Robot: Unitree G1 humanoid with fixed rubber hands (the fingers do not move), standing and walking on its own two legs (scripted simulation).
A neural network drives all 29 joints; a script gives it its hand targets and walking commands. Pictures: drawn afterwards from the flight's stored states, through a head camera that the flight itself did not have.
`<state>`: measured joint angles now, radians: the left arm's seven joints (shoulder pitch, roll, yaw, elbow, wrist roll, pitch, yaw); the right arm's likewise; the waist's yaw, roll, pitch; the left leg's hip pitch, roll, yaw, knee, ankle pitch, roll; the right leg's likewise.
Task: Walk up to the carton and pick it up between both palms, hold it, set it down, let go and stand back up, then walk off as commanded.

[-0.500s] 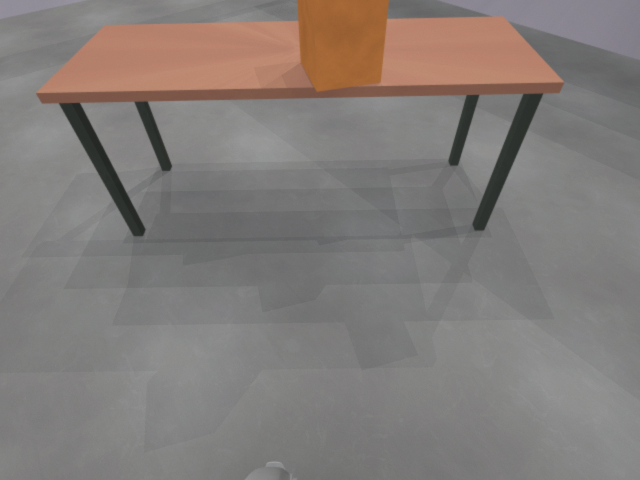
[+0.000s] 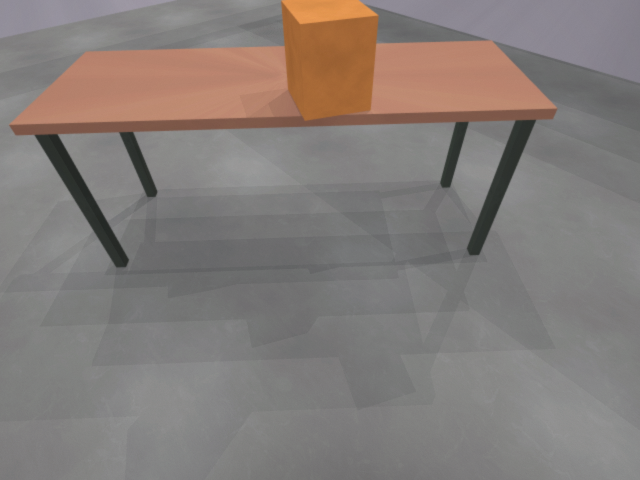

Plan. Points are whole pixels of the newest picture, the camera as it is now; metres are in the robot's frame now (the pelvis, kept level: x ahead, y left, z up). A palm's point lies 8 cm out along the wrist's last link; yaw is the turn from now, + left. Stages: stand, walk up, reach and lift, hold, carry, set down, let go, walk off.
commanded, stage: walk up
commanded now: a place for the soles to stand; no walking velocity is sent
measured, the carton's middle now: (327, 57) +1.17 +0.02 +0.05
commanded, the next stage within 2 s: none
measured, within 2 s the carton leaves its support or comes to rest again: neither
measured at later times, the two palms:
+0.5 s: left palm (66, 464) +0.17 +0.35 -0.08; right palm (547, 477) +0.17 -0.26 -0.08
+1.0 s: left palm (113, 384) +0.27 +0.32 -0.06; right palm (535, 393) +0.28 -0.30 -0.10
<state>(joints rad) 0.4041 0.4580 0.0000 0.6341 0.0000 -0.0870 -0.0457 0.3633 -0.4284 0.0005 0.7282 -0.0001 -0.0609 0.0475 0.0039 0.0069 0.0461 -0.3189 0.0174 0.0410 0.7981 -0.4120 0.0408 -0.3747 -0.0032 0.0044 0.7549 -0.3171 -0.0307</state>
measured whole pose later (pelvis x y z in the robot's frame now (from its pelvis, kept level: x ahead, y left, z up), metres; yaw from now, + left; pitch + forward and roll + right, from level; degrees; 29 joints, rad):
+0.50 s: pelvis +0.10 +0.05 +0.00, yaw +0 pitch -4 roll -1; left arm 0.40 0.43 0.00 0.63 0.00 -0.04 -0.03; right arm 0.37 -0.43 0.00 0.73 0.00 -0.09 0.05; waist 0.00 0.00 0.06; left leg -0.38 0.00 0.05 0.77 -0.33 0.04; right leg -0.37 -0.02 0.01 1.11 -0.47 -0.03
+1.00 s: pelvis +0.21 +0.00 +0.00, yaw +0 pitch +0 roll +1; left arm 0.41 0.44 0.00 0.63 0.00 -0.09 -0.02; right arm 0.32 -0.43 0.00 0.73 0.00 -0.06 0.05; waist 0.01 0.03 0.05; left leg -0.55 0.00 0.01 1.05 -0.45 0.03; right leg -0.37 0.00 -0.02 0.77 -0.40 -0.03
